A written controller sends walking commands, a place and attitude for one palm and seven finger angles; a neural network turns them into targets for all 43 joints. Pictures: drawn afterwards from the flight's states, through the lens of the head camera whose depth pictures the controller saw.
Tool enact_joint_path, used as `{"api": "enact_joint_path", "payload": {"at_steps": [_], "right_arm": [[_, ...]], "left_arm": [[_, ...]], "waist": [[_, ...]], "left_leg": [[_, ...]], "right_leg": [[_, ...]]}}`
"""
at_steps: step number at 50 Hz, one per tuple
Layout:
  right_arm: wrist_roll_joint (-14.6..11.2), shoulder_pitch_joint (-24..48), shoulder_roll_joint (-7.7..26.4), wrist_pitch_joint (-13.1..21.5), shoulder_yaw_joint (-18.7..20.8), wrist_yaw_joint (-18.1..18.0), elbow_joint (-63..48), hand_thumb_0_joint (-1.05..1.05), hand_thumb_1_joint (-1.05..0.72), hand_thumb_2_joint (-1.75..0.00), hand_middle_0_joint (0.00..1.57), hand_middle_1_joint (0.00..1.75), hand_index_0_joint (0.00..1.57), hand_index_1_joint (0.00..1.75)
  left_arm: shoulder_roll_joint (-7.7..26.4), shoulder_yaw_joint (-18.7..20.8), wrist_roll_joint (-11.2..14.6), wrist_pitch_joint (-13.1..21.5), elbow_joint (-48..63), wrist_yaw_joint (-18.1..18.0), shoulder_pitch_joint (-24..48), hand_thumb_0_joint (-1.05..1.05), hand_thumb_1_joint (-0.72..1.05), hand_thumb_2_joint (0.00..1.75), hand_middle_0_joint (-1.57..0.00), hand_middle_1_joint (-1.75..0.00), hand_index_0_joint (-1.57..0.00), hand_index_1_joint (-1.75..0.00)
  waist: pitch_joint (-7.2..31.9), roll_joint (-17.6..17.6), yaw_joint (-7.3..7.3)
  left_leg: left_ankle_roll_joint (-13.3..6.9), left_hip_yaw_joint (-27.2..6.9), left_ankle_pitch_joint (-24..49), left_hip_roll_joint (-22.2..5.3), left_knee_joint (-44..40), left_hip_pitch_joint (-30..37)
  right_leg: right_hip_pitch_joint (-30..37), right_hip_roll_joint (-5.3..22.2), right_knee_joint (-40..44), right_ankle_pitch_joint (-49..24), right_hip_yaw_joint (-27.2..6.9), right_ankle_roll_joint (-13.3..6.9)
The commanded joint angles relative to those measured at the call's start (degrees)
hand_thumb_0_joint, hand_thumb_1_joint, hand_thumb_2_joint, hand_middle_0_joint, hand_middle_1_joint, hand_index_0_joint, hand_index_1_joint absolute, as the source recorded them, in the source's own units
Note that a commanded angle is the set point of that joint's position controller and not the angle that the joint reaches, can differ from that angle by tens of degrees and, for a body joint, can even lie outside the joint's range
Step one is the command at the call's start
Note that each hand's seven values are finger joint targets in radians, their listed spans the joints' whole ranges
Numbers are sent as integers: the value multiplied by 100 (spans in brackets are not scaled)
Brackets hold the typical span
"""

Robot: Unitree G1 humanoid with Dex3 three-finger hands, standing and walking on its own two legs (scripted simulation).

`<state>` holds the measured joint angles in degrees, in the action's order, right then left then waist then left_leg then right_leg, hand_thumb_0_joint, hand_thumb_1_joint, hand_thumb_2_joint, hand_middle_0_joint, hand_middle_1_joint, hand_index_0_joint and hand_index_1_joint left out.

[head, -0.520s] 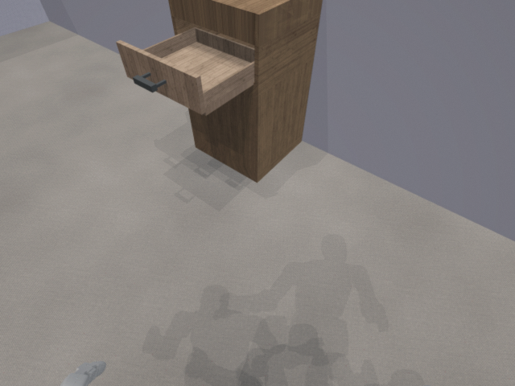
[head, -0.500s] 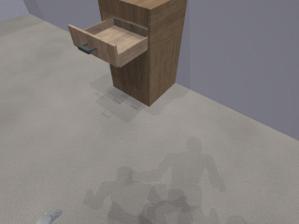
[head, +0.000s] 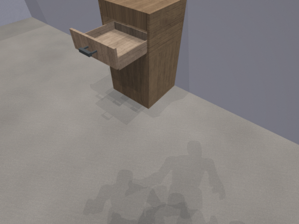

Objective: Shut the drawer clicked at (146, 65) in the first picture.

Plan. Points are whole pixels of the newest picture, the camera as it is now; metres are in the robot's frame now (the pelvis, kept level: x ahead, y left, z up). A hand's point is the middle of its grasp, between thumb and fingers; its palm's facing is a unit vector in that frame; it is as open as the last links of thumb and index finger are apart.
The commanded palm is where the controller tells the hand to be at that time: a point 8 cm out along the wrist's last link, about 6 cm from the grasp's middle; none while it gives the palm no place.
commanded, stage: stand and wait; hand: left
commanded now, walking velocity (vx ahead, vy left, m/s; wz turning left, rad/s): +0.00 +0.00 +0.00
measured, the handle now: (88, 50) +1.09 +0.46 -0.12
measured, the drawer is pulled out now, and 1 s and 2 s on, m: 0.30 0.30 0.30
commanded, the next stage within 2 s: look at it before walking up in 0.38 s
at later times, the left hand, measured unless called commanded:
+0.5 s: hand out of the picture +0.06 +0.24 -0.15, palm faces -0.03 -0.94 -0.33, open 7.4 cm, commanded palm none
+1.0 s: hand out of the picture +0.05 +0.25 -0.15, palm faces -0.03 -0.94 -0.33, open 7.4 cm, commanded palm none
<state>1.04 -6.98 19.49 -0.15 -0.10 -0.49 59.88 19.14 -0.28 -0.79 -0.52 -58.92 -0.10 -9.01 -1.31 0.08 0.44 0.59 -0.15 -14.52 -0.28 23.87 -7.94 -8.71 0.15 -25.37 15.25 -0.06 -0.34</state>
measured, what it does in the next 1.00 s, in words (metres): stands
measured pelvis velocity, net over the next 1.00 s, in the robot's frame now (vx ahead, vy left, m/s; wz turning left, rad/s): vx -0.02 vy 0.00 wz -0.01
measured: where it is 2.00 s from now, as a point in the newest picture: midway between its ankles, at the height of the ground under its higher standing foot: outside the picture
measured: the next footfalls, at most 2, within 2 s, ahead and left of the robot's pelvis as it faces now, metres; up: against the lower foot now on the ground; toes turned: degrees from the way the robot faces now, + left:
none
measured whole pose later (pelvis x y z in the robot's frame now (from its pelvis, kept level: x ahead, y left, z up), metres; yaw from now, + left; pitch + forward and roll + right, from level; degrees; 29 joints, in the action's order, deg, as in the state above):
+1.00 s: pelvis -0.02 +0.00 +0.00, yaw +0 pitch -2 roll +0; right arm 0.8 -8.0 18.9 0.4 -0.2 0.0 63.9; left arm 19.2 -0.3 -0.9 0.2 -62.2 0.0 -8.9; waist -1.3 0.4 0.2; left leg 0.5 0.3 -11.0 -0.5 20.7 -8.2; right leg -8.8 0.0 -21.4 11.2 -0.5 -0.1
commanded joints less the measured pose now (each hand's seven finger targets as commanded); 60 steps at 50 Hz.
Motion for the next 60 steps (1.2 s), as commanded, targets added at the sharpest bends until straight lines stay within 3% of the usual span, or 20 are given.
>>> {"api": "enact_joint_path", "payload": {"at_steps": [1,17,50,57,58,60], "right_arm": [[-42,331,1102,190,229,-70,-375,0,-90,-90,20,30,20,30],[-36,165,1112,186,195,-35,-68,0,-90,-90,20,30,20,30],[-55,129,1094,210,206,-29,25,0,-90,-90,20,30,20,30],[-60,170,1123,225,210,-31,-2,0,-90,-90,20,30,20,30],[-57,161,1098,204,204,-24,-14,0,-90,-90,20,30,20,30],[-52,5,693,116,142,-2,-44,0,-90,-90,20,30,20,30]], "left_arm": [[1227,271,26,183,362,-67,355,0,90,90,-20,-30,-20,-30],[1225,235,22,194,124,-47,369,0,90,90,-20,-30,-20,-30],[1163,218,7,207,34,-52,260,0,90,90,-20,-30,-20,-30],[1169,236,9,207,43,-58,269,0,90,90,-20,-30,-20,-30],[1154,248,10,187,64,-66,270,0,90,90,-20,-30,-20,-30],[790,212,13,84,75,-109,47,0,90,90,-20,-30,-20,-30]], "waist": [[428,35,-30],[167,68,-40],[211,-66,-36],[307,-62,-26],[286,-66,-25],[277,-78,5]], "left_leg": [[-235,-429,1257,-594,-310,84],[-190,-493,652,-590,-564,-61],[-198,-541,832,-651,-677,-3],[-220,-586,1190,-658,-637,42],[-216,-614,1283,-646,-566,-46],[-198,-606,1418,-624,-351,-286]], "right_leg": [[124,663,429,-1469,-571,-188],[-128,644,776,-518,-722,-179],[-56,621,769,-798,-640,-125],[93,648,670,-1108,-531,-104],[111,653,576,-1145,-478,-83],[110,705,329,-1177,-336,6]]}}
